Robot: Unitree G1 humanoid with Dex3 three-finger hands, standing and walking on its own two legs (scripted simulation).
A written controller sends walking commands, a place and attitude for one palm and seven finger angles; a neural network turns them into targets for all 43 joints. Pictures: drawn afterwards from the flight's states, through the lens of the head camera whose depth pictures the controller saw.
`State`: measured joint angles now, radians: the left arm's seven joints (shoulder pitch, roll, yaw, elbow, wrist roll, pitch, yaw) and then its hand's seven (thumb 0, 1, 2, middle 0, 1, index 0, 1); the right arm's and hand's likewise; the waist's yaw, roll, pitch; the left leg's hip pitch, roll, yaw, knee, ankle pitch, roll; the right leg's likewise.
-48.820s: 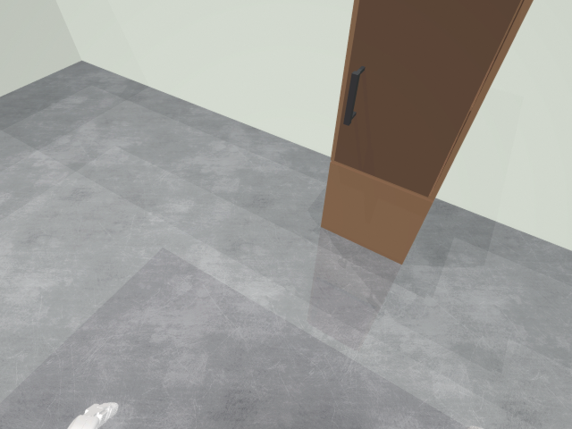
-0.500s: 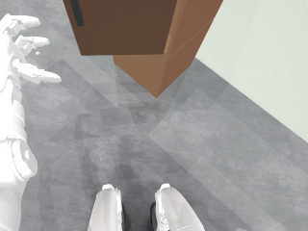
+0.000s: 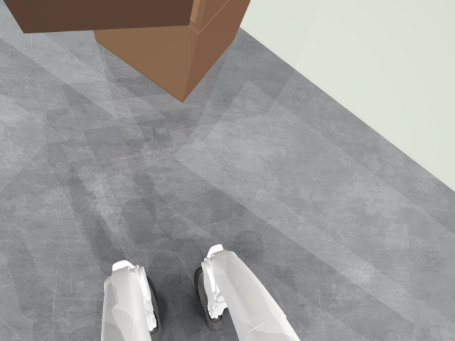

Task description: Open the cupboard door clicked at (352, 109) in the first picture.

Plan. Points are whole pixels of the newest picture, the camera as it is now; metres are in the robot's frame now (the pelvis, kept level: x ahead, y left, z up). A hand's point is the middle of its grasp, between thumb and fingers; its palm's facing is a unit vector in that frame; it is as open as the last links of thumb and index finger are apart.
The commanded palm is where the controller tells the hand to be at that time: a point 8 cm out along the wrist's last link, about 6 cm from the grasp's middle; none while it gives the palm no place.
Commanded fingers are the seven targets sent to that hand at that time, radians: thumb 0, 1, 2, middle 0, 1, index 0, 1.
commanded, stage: move the hooked fingers beside the handle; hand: left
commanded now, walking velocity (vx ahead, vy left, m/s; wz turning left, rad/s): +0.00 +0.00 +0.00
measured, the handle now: out of the picture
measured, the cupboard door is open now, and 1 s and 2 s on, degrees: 49 49 49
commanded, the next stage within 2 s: slide the fingers in behind the handle in 1.68 s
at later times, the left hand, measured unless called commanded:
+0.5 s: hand out of the picture +0.66 +0.27 +0.09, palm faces +0.10 -0.99 +0.01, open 13.9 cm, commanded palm +0.68 +0.23 +0.08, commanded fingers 0.00 -0.50 0.30 -0.30 -1.20 -0.30 -1.20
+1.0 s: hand out of the picture +0.66 +0.27 +0.07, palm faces +0.12 -0.99 -0.02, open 13.9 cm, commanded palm +0.68 +0.22 +0.07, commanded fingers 0.00 -0.50 0.30 -0.30 -1.20 -0.30 -1.20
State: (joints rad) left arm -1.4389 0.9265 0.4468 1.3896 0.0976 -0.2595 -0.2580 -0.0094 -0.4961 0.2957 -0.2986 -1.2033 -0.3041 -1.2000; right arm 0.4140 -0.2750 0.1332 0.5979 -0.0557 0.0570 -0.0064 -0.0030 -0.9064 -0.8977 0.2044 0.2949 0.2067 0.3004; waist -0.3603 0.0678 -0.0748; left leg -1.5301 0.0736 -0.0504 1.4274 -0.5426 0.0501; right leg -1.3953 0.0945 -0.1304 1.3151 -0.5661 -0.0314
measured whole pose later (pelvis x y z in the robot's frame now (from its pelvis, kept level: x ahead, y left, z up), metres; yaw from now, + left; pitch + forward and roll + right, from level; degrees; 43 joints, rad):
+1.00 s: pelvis -0.01 +0.02 -0.01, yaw -3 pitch +39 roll -13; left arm -1.58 1.03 0.43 1.33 0.19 -0.18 -0.24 -0.01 -0.50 0.30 -0.30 -1.20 -0.30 -1.20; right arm 0.48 -0.23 0.16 0.58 -0.09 0.06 0.03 -0.01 -0.91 -0.90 0.20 0.29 0.21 0.30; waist -0.42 0.08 -0.04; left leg -1.62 0.08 -0.07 1.47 -0.55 0.08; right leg -1.46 0.11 -0.14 1.31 -0.55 0.00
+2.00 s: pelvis +0.00 +0.02 -0.01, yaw -3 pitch +40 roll -14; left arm -1.61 1.01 0.40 1.32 0.18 -0.12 -0.25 -0.01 -0.50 0.30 -0.30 -1.20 -0.30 -1.20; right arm 0.52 -0.24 0.15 0.58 -0.10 0.02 0.04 -0.01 -0.91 -0.90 0.20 0.29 0.21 0.30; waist -0.43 0.09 -0.05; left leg -1.62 0.08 -0.08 1.46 -0.56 0.07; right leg -1.46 0.11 -0.15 1.30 -0.56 -0.01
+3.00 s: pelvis +0.00 +0.00 +0.00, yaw +1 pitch +39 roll -11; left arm -1.61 0.83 0.26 1.37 0.11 -0.17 -0.03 -0.01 -0.50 0.30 -0.30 -1.20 -0.03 -1.14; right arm 0.50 -0.23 0.09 0.70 -0.13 -0.05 0.10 -0.01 -0.91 -0.90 0.20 0.29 0.21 0.30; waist -0.39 0.06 -0.06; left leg -1.58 0.05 -0.11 1.42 -0.52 0.03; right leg -1.42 0.09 -0.18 1.28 -0.55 -0.04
